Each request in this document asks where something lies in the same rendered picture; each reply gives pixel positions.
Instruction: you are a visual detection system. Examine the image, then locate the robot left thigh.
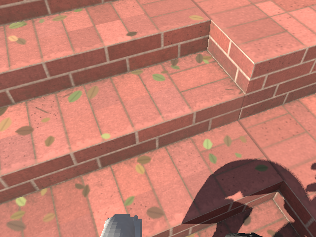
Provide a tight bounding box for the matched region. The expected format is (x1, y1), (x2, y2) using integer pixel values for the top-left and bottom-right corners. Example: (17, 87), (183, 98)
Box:
(100, 213), (142, 237)

